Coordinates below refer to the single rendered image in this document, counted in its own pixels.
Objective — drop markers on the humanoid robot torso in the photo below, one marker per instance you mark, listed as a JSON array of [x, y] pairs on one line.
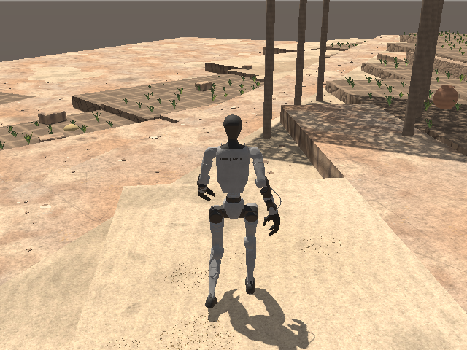
[[232, 176]]

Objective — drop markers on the robot right shin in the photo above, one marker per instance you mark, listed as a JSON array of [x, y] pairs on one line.
[[250, 261]]

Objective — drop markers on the robot right hand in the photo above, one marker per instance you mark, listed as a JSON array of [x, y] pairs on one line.
[[276, 221]]

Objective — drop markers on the robot left hand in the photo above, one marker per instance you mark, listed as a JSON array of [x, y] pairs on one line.
[[208, 191]]

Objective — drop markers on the robot right forearm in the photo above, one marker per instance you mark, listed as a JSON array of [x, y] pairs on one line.
[[268, 198]]

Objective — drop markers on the robot left upper arm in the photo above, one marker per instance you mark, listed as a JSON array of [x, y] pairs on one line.
[[206, 165]]

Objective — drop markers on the robot left forearm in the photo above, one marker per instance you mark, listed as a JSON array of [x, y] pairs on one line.
[[201, 187]]

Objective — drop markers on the robot right upper arm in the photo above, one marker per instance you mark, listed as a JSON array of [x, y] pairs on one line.
[[258, 164]]

